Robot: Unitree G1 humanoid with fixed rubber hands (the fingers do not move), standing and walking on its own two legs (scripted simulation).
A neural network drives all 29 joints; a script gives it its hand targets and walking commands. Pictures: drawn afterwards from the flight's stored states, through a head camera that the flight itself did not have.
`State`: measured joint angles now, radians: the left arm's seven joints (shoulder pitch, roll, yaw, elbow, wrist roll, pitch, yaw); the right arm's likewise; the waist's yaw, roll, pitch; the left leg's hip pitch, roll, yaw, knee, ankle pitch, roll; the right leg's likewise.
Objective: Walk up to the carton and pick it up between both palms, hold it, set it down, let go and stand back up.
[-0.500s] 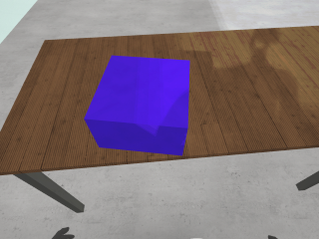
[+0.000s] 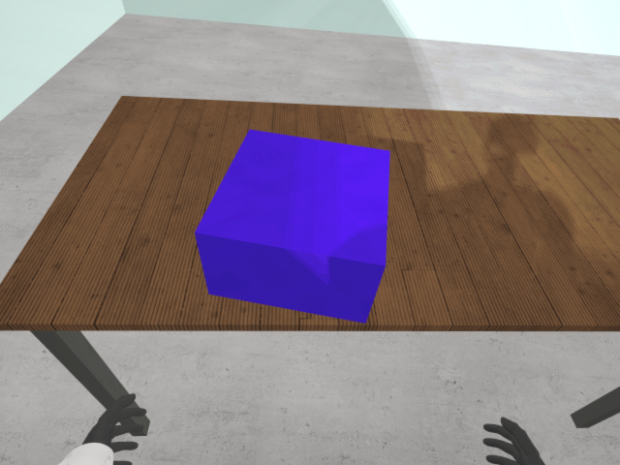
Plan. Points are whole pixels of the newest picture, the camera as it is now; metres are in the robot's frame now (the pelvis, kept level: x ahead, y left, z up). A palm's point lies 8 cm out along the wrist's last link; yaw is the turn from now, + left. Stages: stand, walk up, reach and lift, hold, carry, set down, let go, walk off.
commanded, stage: reach and lift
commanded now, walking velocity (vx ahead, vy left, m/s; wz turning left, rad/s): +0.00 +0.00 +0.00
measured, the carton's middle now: (303, 219) +0.49 +0.02 +0.01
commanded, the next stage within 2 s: none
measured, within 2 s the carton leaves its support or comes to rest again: neither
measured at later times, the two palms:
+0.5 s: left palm (93, 427) +0.17 +0.26 -0.02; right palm out of the picture +0.12 -0.23 -0.02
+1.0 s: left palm (53, 417) +0.16 +0.28 +0.02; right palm (463, 412) +0.18 -0.17 +0.02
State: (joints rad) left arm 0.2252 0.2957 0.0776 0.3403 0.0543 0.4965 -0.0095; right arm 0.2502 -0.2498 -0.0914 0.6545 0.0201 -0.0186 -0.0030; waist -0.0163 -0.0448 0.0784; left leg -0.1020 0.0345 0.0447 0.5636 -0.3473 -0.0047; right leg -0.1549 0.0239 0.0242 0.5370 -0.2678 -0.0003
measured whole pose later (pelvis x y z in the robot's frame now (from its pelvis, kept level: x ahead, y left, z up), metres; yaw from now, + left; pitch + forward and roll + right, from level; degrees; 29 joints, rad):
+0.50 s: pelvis -0.02 +0.01 +0.01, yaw -3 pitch -5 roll +0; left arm 0.24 0.30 0.05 0.23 -0.13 0.31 -0.02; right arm 0.42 -0.15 -0.08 0.11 0.04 0.18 -0.05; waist 0.02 0.01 0.09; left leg -0.07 0.01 0.11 0.38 -0.23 0.02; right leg -0.15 0.01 0.09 0.39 -0.15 0.02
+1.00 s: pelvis +0.03 +0.01 +0.01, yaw +1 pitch -3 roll -2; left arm 0.48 0.47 0.05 -0.12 -0.28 0.15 -0.08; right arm 0.54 -0.02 0.01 -0.14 0.14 0.16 -0.20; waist 0.06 -0.02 0.10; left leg -0.06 0.02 0.02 0.40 -0.29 0.01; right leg -0.07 0.01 0.00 0.32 -0.19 0.01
